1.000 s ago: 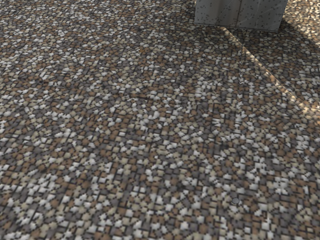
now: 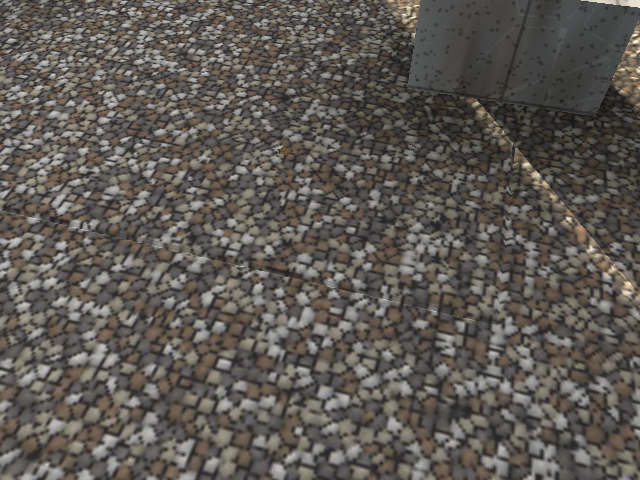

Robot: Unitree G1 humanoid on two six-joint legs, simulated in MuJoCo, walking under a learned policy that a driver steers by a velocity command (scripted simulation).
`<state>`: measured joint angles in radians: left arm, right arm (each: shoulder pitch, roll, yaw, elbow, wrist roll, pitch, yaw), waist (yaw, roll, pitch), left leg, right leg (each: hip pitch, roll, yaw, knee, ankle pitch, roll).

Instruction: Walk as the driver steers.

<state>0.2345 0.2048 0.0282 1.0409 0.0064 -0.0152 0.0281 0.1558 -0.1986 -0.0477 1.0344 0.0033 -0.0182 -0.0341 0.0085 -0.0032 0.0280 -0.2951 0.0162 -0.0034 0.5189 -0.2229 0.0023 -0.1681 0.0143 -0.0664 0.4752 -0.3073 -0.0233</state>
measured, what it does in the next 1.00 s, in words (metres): steps on the spot: right foot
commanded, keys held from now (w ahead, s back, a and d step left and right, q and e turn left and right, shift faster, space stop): no key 0.04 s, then w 0.16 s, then no key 0.80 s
